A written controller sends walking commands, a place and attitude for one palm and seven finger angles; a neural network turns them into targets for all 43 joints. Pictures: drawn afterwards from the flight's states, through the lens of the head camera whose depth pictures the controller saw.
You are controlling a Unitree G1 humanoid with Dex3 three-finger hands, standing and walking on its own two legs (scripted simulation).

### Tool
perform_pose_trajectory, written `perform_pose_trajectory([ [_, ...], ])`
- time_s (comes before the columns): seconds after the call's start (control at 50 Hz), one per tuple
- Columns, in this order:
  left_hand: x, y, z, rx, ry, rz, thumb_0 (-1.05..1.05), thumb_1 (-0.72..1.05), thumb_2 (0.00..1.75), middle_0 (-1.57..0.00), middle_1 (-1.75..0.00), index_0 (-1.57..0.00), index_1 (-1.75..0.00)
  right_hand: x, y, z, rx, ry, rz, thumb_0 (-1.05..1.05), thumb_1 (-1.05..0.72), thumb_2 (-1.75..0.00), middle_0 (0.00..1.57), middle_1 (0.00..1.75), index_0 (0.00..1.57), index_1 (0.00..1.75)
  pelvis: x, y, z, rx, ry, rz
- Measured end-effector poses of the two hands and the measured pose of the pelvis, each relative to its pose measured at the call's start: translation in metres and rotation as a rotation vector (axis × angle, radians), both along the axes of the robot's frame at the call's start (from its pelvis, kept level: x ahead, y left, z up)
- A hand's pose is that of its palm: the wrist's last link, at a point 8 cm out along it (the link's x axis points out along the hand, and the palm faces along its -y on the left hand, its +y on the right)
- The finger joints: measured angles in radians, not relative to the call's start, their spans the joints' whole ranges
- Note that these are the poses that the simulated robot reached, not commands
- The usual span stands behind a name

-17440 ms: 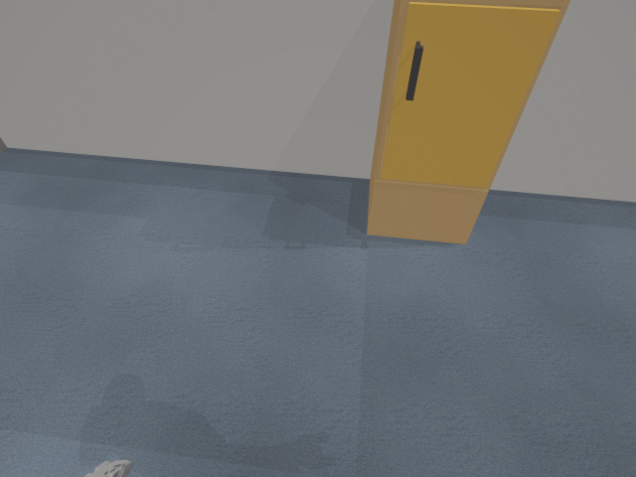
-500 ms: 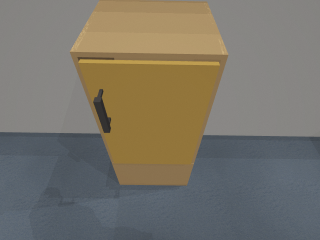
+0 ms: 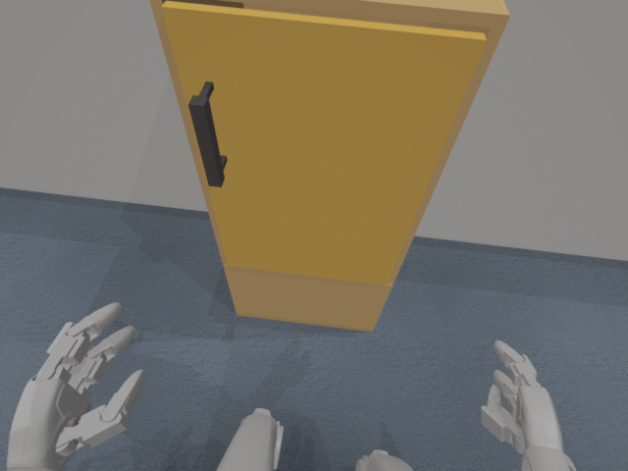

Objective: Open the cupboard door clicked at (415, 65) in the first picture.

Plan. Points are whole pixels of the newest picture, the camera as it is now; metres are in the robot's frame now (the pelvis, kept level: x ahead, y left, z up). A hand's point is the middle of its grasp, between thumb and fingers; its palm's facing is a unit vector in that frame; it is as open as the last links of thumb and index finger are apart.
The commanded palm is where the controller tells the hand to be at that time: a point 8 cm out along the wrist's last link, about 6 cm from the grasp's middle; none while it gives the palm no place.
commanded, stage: raise the hand with hooked fingers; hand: left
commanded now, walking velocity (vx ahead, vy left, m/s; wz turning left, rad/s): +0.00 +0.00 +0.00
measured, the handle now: (212, 137) +0.54 +0.23 +0.09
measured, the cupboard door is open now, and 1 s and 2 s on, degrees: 0 0 0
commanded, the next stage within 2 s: move the hooked fingers beside the handle in 1.60 s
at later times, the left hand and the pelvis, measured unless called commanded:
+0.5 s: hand (106, 324) +0.24 +0.27 +0.07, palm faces +0.02 -1.00 -0.06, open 12.0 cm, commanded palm +0.22 +0.32 +0.08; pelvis +0.00 +0.03 +0.01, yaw -1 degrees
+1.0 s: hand (80, 271) +0.28 +0.30 +0.11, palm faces +0.04 -1.00 -0.05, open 13.9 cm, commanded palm +0.26 +0.35 +0.11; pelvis +0.00 +0.04 +0.04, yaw -1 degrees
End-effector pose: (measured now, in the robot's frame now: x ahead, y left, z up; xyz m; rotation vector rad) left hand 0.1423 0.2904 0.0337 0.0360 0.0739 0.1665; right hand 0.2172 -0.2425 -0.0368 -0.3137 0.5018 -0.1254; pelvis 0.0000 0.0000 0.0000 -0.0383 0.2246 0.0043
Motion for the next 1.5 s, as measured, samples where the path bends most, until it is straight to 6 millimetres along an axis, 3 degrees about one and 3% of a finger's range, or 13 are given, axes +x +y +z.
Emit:
perform_pose_trajectory([
  [0.1,0.033,-0.006,0.032,0.067,-0.183,-0.122,0.02,0.40,0.69,-0.24,-0.62,-0.23,-0.62,-0.020,0.016,-0.029,0.030,0.065,0.001,0.01,-0.90,-0.90,0.20,0.30,0.20,0.30,-0.008,0.002,-0.009,-0.024,0.000,0.009],
  [0.2,0.077,-0.008,0.029,0.008,-0.030,-0.264,0.01,0.28,0.64,-0.25,-0.70,-0.24,-0.70,-0.057,0.027,-0.040,0.104,0.146,-0.084,0.02,-0.90,-0.90,0.21,0.30,0.20,0.30,-0.010,0.008,-0.001,-0.017,0.001,-0.009],
  [0.28,0.082,0.007,0.032,-0.034,0.063,-0.185,0.01,0.19,0.60,-0.26,-0.76,-0.25,-0.76,-0.085,0.026,-0.033,0.124,0.198,-0.160,0.02,-0.90,-0.90,0.21,0.30,0.20,0.30,-0.005,0.015,0.013,-0.002,0.003,-0.032],
  [0.38,0.073,0.029,0.048,0.024,-0.031,-0.066,0.01,0.08,0.55,-0.26,-0.83,-0.26,-0.83,-0.102,0.019,-0.027,0.076,0.242,-0.171,0.02,-0.90,-0.90,0.21,0.30,0.20,0.30,-0.001,0.025,0.018,-0.003,0.006,-0.032],
  [0.54,0.081,0.030,0.032,0.002,-0.025,-0.176,0.00,-0.11,0.47,-0.27,-0.95,-0.27,-0.95,-0.090,0.017,-0.017,0.002,0.220,-0.143,0.02,-0.90,-0.90,0.21,0.30,0.20,0.30,-0.005,0.037,0.016,-0.018,0.000,-0.019],
  [0.72,0.094,0.052,0.069,0.034,-0.109,-0.113,0.00,-0.32,0.38,-0.29,-1.09,-0.29,-1.09,-0.059,0.043,0.011,0.035,0.116,-0.080,0.02,-0.90,-0.90,0.20,0.30,0.20,0.30,0.000,0.042,0.029,-0.023,-0.033,-0.013],
  [0.82,0.100,0.061,0.067,0.019,-0.045,-0.112,0.00,-0.42,0.34,-0.30,-1.15,-0.29,-1.15,-0.051,0.052,0.012,0.057,0.116,-0.044,0.02,-0.90,-0.90,0.21,0.30,0.20,0.30,0.001,0.043,0.033,-0.023,-0.039,-0.007],
  [0.9,0.105,0.060,0.063,0.001,-0.012,-0.134,-0.01,-0.46,0.32,-0.30,-1.18,-0.30,-1.18,-0.053,0.051,0.011,0.052,0.137,-0.040,0.01,-0.90,-0.90,0.21,0.30,0.20,0.30,0.001,0.041,0.035,-0.021,-0.042,-0.008],
  [1.04,0.120,0.063,0.081,0.018,-0.093,-0.122,-0.01,-0.49,0.31,-0.30,-1.20,-0.30,-1.19,-0.066,0.037,0.007,0.032,0.188,-0.069,0.02,-0.90,-0.90,0.21,0.30,0.20,0.30,0.003,0.034,0.037,-0.017,-0.050,-0.009],
  [1.18,0.135,0.062,0.084,-0.002,-0.046,-0.144,-0.01,-0.50,0.30,-0.30,-1.20,-0.30,-1.20,-0.081,0.019,0.006,0.027,0.225,-0.119,0.02,-0.90,-0.90,0.21,0.30,0.20,0.30,0.005,0.028,0.041,-0.012,-0.050,-0.014],
  [1.34,0.137,0.049,0.081,-0.010,-0.060,-0.138,-0.01,-0.50,0.30,-0.30,-1.20,-0.30,-1.20,-0.088,0.005,0.005,0.026,0.241,-0.141,0.02,-0.90,-0.90,0.21,0.30,0.20,0.30,0.007,0.022,0.042,0.001,-0.043,-0.026],
  [1.5,0.136,0.042,0.080,0.001,-0.071,-0.135,-0.01,-0.50,0.30,-0.30,-1.20,-0.30,-1.20,-0.084,0.003,0.002,0.037,0.244,-0.140,0.02,-0.90,-0.90,0.21,0.30,0.20,0.30,0.008,0.018,0.041,0.003,-0.045,-0.025],
])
